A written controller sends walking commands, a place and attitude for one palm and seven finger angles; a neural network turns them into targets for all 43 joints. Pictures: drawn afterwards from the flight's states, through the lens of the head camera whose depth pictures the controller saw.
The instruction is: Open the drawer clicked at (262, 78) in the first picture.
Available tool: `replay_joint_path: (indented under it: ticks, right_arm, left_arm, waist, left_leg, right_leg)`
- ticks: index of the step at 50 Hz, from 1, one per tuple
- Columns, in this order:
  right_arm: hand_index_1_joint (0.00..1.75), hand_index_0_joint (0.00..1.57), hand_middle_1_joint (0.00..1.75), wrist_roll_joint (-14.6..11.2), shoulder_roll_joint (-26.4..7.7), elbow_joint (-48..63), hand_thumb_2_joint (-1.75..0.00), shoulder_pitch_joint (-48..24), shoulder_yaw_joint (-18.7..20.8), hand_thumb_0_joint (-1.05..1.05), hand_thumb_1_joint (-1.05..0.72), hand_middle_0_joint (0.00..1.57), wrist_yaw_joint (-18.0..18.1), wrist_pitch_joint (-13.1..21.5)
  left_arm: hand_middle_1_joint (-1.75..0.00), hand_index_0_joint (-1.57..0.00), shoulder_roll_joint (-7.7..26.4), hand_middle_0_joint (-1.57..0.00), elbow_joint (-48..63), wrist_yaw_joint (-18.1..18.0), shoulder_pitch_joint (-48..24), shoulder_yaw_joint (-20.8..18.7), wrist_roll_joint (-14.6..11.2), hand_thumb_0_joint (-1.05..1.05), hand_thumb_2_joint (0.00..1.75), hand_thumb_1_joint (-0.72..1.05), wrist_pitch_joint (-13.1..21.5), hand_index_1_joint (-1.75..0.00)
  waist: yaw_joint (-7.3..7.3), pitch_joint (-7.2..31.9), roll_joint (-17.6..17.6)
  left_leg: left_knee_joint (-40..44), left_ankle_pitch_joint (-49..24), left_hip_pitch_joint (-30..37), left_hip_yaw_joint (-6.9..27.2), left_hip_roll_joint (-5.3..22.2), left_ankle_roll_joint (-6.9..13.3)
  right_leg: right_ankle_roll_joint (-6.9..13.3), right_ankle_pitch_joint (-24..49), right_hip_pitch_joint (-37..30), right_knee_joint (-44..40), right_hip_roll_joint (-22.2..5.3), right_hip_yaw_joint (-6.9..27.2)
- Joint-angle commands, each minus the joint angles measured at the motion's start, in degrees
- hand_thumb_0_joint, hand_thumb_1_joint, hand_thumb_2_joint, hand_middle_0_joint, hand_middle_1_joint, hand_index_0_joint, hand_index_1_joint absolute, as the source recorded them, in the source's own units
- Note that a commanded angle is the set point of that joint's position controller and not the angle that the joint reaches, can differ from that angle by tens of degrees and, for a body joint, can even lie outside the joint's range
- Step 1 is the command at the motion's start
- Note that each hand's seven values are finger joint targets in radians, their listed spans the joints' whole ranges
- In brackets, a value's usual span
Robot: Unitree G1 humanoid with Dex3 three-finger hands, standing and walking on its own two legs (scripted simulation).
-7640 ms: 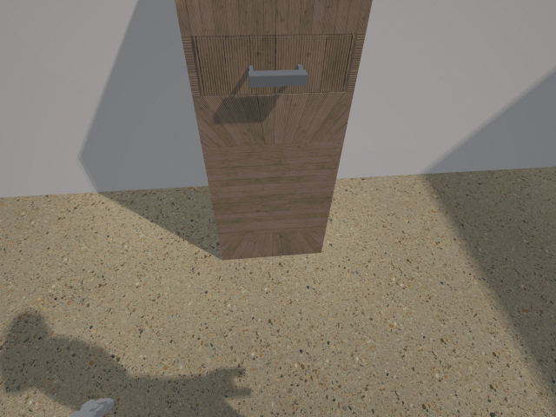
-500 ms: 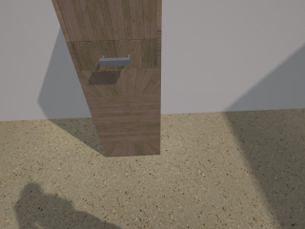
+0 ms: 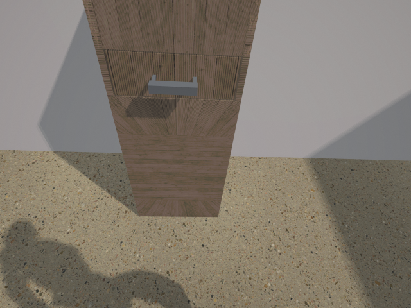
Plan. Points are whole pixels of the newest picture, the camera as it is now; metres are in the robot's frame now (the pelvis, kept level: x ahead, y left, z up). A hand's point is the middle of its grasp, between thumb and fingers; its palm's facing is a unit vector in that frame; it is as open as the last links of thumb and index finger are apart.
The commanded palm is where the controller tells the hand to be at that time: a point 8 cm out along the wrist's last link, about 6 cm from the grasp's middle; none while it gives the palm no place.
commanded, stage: take the last steps up to it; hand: left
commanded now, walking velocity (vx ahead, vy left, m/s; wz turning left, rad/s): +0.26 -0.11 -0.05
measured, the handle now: (173, 83) +0.69 +0.15 +0.08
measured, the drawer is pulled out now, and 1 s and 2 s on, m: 0.00 0.00 0.00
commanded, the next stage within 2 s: come to a stop and stand still in 0.28 s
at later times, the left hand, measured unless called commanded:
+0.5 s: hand (168, 276) +0.23 +0.10 -0.16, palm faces +0.04 -0.97 -0.24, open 7.2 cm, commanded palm none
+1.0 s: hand (149, 297) +0.19 +0.14 -0.18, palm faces +0.06 -0.97 -0.22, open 7.4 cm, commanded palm none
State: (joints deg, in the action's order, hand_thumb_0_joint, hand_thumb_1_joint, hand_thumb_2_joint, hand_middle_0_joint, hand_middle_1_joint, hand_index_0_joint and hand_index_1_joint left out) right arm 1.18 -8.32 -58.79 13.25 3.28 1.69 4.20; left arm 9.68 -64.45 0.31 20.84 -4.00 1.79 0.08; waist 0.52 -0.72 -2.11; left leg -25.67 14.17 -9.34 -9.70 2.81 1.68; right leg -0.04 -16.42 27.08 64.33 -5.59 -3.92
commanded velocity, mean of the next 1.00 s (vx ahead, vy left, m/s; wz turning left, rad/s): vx -0.01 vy -0.01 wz -0.01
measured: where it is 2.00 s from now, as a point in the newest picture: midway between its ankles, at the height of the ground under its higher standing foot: outside the picture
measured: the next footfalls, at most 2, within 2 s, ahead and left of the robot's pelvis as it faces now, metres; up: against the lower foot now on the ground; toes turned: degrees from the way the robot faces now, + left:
right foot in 0.30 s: +0.25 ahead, -0.17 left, +0.00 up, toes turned -9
left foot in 0.76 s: +0.22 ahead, +0.05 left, +0.00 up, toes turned +3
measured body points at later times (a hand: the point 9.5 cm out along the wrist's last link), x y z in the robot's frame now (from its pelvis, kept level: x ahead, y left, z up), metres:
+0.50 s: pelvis +0.16 -0.08 +0.00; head +0.18 -0.11 +0.44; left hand +0.23 +0.15 -0.15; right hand +0.14 -0.31 -0.17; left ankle +0.12 +0.05 -0.67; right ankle +0.21 -0.17 -0.74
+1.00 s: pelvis +0.16 -0.06 +0.00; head +0.19 -0.05 +0.45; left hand +0.19 +0.19 -0.16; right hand +0.26 -0.28 -0.15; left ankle +0.18 +0.05 -0.74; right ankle +0.11 -0.19 -0.70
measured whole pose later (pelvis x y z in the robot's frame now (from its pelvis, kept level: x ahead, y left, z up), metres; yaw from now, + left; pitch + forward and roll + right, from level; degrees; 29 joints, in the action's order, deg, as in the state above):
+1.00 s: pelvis +0.16 -0.06 +0.00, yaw -1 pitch +0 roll +0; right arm 1.1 -8.0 -57.9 7.1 1.4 1.9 -1.0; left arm 11.0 -60.4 -1.6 13.3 -3.0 0.8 -2.2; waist 1.7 -3.1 -1.1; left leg -25.4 12.3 -13.3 -4.2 0.4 1.8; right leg -1.5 -26.0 17.8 47.3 -1.7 -0.2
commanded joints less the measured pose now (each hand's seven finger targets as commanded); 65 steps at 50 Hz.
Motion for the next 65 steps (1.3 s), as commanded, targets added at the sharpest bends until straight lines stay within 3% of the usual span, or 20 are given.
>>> replay_joint_path:
  ticks: [1, 11, 14, 15, 16, 17, 19, 23, 30, 34, 37, 39, 40, 42, 46, 52, 54, 56, 60, 65]
  right_arm:
    - [0.3, 0.2, 0.3, 0.12, -5.94, -0.38, -0.9, 6.66, 0.5, 0.0, -0.9, 0.2, 0.07, 0.32]
    - [0.3, 0.2, 0.3, 1.02, -9.24, -1.84, -0.9, 9.57, 1.72, 0.0, -0.9, 0.2, -0.28, -0.91]
    - [0.3, 0.2, 0.3, 0.49, -8.61, -2.52, -0.9, 9.77, 1.46, 0.0, -0.9, 0.2, -0.7, -1.23]
    - [0.3, 0.2, 0.3, -0.12, -5.76, -2.23, -0.9, 11.77, 0.87, 0.0, -0.9, 0.2, -1.18, -1.1]
    - [0.3, 0.2, 0.3, -0.69, -3.7, -0.62, -0.9, 12.39, 0.07, 0.0, -0.9, 0.2, -1.09, -1.38]
    - [0.3, 0.2, 0.3, -0.77, -4.62, -0.18, -0.9, 9.61, 0.31, 0.0, -0.9, 0.2, -0.77, -1.84]
    - [0.3, 0.2, 0.3, -0.55, -3.94, -0.9, -0.9, 7.0, 0.54, 0.0, -0.9, 0.2, -1.06, -2.42]
    - [0.3, 0.2, 0.3, -0.56, -0.35, -4.21, -0.9, 11.81, -0.99, 0.0, -0.9, 0.2, -0.37, -4.67]
    - [0.3, 0.2, 0.3, -0.51, -3.71, 0.03, -0.9, 4.21, -0.02, 0.0, -0.9, 0.2, -0.47, -6.56]
    - [0.3, 0.2, 0.3, -0.61, -3.98, 1.48, -0.9, 2.4, 0.32, 0.0, -0.9, 0.2, -0.45, -6.19]
    - [0.3, 0.2, 0.3, -0.48, -4.74, 1.0, -0.9, 4.23, 0.31, 0.0, -0.9, 0.2, -0.38, -5.44]
    - [0.3, 0.2, 0.3, 0.14, -10.43, 3.12, -0.9, 2.1, 0.92, 0.0, -0.9, 0.2, -0.07, -4.69]
    - [0.3, 0.2, 0.3, 0.29, -10.9, 3.72, -0.9, -0.46, 0.9, 0.0, -0.9, 0.2, 0.1, -4.95]
    - [0.3, 0.2, 0.3, 0.22, -9.14, 4.19, -0.9, -3.6, 0.16, 0.0, -0.9, 0.2, 1.12, -4.48]
    - [0.3, 0.2, 0.3, 0.12, -8.82, 3.55, -0.9, -3.86, 0.09, 0.0, -0.9, 0.2, 1.08, -4.11]
    - [0.3, 0.2, 0.3, 0.0, -10.39, 0.42, -0.9, 0.28, 0.75, 0.0, -0.9, 0.2, 0.69, -4.17]
    - [0.3, 0.2, 0.3, -0.55, -9.48, 0.07, -0.9, -0.54, 0.61, 0.0, -0.9, 0.2, 0.46, -4.08]
    - [0.3, 0.2, 0.3, -1.1, -5.71, 0.24, -0.9, -0.81, -0.25, 0.0, -0.9, 0.2, 0.12, -4.02]
    - [0.3, 0.2, 0.3, -0.35, -5.0, -1.96, -0.9, 0.17, -0.97, 0.0, -0.9, 0.2, -0.21, -4.58]
    - [0.3, 0.2, 0.3, -0.29, -4.78, -4.78, -0.9, 2.93, -1.8, 0.0, -0.9, 0.2, -0.24, -4.73]
  left_arm:
    - [-0.3, -0.2, -0.15, -0.2, 4.24, 1.01, 0.97, 0.04, 0.07, 0.0, 0.9, 0.9, -0.29, -0.3]
    - [-0.3, -0.2, 2.34, -0.2, 9.79, 1.23, -12.08, -0.01, -0.53, 0.0, 0.9, 0.9, 0.66, -0.3]
    - [-0.3, -0.2, 6.04, -0.2, 5.58, 0.77, 0.74, -0.92, -0.25, 0.0, 0.9, 0.9, 2.33, -0.3]
    - [-0.3, -0.2, 11.13, -0.2, 3.58, 0.09, 6.97, -2.08, 0.2, 0.0, 0.9, 0.9, 3.28, -0.3]
    - [-0.3, -0.2, 15.91, -0.2, 2.95, -0.31, 10.39, -2.78, -0.67, 0.0, 0.9, 0.9, 3.4, -0.3]
    - [-0.3, -0.2, 14.78, -0.2, 3.54, -0.76, 8.16, -2.28, -1.18, 0.0, 0.9, 0.9, 3.09, -0.3]
    - [-0.3, -0.2, 10.02, -0.2, 5.53, -1.12, -1.76, -1.14, -1.21, 0.0, 0.9, 0.9, 2.88, -0.3]
    - [-0.3, -0.2, 4.56, -0.2, 7.44, -2.1, -10.92, 1.2, -0.69, 0.0, 0.9, 0.9, 2.77, -0.3]
    - [-0.3, -0.2, 8.94, -0.2, 7.18, -2.89, -6.65, -0.61, -0.3, 0.0, 0.9, 0.9, 0.5, -0.3]
    - [-0.3, -0.2, 9.63, -0.2, 7.3, -3.06, -7.05, -1.14, -0.06, 0.0, 0.9, 0.9, -0.03, -0.3]
    - [-0.3, -0.2, 8.75, -0.2, 7.39, -2.83, -7.84, -0.82, -0.76, 0.0, 0.9, 0.9, -0.66, -0.3]
    - [-0.3, -0.2, 4.08, -0.2, 8.64, -2.44, -5.7, 0.23, -1.29, 0.0, 0.9, 0.9, -1.28, -0.3]
    - [-0.3, -0.2, 4.45, -0.2, 8.62, -2.57, -6.46, 0.35, -1.18, 0.0, 0.9, 0.9, -1.46, -0.3]
    - [-0.3, -0.2, 5.02, -0.2, 7.44, -2.51, -6.29, 0.12, -0.99, 0.0, 0.9, 0.9, -2.39, -0.3]
    - [-0.3, -0.2, 3.87, -0.2, 6.2, -1.98, -4.36, 0.66, -0.85, 0.0, 0.9, 0.9, -1.61, -0.3]
    - [-0.3, -0.2, 3.82, -0.2, 5.71, -1.69, -5.25, 1.44, -1.23, 0.0, 0.9, 0.9, -1.04, -0.3]
    - [-0.3, -0.2, 4.58, -0.2, 4.0, -1.91, -2.07, 1.54, -1.07, 0.0, 0.9, 0.9, -0.33, -0.3]
    - [-0.3, -0.2, 7.52, -0.2, 3.61, -2.31, -2.85, 1.46, -0.89, 0.0, 0.9, 0.9, 0.32, -0.3]
    - [-0.3, -0.2, 6.24, -0.2, 3.29, -2.3, -5.64, 2.19, -1.23, 0.0, 0.9, 0.9, 0.57, -0.3]
    - [-0.3, -0.2, 5.54, -0.2, 2.24, -2.39, -4.46, 2.52, -1.48, 0.0, 0.9, 0.9, 0.4, -0.3]
  waist:
    - [0.23, -7.61, 8.48]
    - [-2.18, -7.9, 8.7]
    - [3.69, 0.58, 1.36]
    - [5.64, 7.53, -9.56]
    - [5.13, 12.37, -17.26]
    - [5.39, 10.09, -10.05]
    - [2.27, 3.74, -6.85]
    - [-3.43, 0.44, -0.32]
    - [0.59, 1.67, -3.68]
    - [0.32, 3.49, -5.09]
    - [-1.23, 5.12, -4.36]
    - [0.02, 4.68, 13.44]
    - [-0.02, 2.47, 13.81]
    - [0.5, 1.59, 12.26]
    - [0.36, 3.35, 8.16]
    - [-1.6, 5.43, 10.61]
    - [-0.03, 5.21, 7.76]
    - [-1.1, 3.4, -1.66]
    - [-1.61, -1.93, -5.93]
    - [-1.21, -7.59, -1.26]
  left_leg:
    - [17.99, -2.33, -3.35, 10.6, 15.03, 6.49]
    - [10.58, -14.68, 1.17, 7.2, 15.72, 5.79]
    - [-7.53, -19.26, -1.93, 2.64, 10.44, 1.96]
    - [-23.64, -5.7, -11.75, -1.51, 4.89, -0.38]
    - [-38.38, 21.3, -19.4, 1.51, -1.3, -1.6]
    - [-44.82, 21.54, -21.32, 7.48, 0.4, -0.71]
    - [-47.77, 12.78, -21.31, 8.9, 3.55, -0.8]
    - [-31.24, 7.12, -8.45, 8.94, 3.5, -3.23]
    - [-22.13, 10.14, -11.96, 8.94, 0.35, -4.06]
    - [-13.77, 8.17, -9.89, 8.56, -0.55, -3.99]
    - [0.92, -6.76, 1.04, 7.77, 0.09, -3.15]
    - [6.68, -29.17, 2.04, 22.47, 15.18, 4.01]
    - [9.11, -29.5, -2.9, 22.55, 17.8, 8.06]
    - [9.51, -28.65, -4.77, 20.73, 15.52, 9.2]
    - [6.7, -30.51, 3.04, 16.87, 12.95, 8.36]
    - [4.67, -31.33, 7.99, 17.37, 11.94, 6.68]
    - [1.3, -25.53, 4.39, 14.75, 8.69, 3.17]
    - [-0.48, -11.86, -2.12, 9.92, 3.37, -1.19]
    - [2.4, -6.16, 0.95, 9.1, 2.27, -2.27]
    - [4.21, -5.73, 0.32, 9.49, 2.88, -2.39]
  right_leg:
    - [-1.28, 6.49, 7.83, -2.59, -3.08, 2.4]
    - [-0.39, 5.55, -1.07, -26.94, -0.14, -2.12]
    - [1.05, 9.15, -21.65, -36.19, 2.61, -3.51]
    - [4.62, 13.37, -34.23, -38.76, -8.43, 9.56]
    - [10.17, 22.24, -38.83, -44.35, -18.68, 24.77]
    - [12.22, 21.13, -34.79, -46.14, -18.85, 22.9]
    - [10.81, 9.63, -22.82, -49.76, -15.31, 18.55]
    - [8.24, 28.39, -7.32, -49.68, -10.94, 4.09]
    - [12.55, 33.56, -14.83, -45.56, -14.98, 9.11]
    - [11.76, 37.82, -18.13, -41.45, -14.08, 8.69]
    - [6.5, 28.37, -14.02, -36.25, -9.36, 5.72]
    - [-0.16, 0.72, -6.81, -27.12, 0.66, -1.87]
    - [-0.51, -12.49, -7.8, -19.54, 2.74, -0.06]
    - [-0.58, -13.3, -7.03, -11.11, 3.0, 5.18]
    - [-1.62, -9.63, -4.28, -12.71, 3.23, 4.86]
    - [-1.79, -6.18, -10.83, -31.87, 3.42, 1.86]
    - [-1.5, 6.3, -17.93, -43.77, 2.48, 2.24]
    - [1.44, 18.18, -20.52, -44.79, -4.36, 9.51]
    - [2.34, 8.78, -12.51, -46.82, -3.14, 7.94]
    - [2.03, -1.13, -10.19, -50.06, -1.63, 7.82]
